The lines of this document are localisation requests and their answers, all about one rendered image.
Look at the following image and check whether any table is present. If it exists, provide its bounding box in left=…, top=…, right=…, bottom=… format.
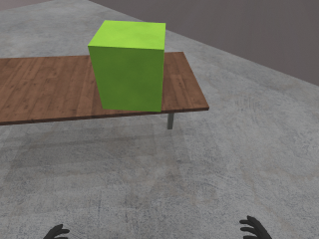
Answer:
left=0, top=52, right=209, bottom=129

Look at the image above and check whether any robot left hand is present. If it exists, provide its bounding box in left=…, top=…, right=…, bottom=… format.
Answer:
left=43, top=224, right=70, bottom=239

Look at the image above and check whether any carton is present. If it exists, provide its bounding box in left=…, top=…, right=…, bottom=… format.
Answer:
left=88, top=20, right=165, bottom=113

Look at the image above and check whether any robot right hand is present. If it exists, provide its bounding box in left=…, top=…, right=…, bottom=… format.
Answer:
left=239, top=215, right=272, bottom=239

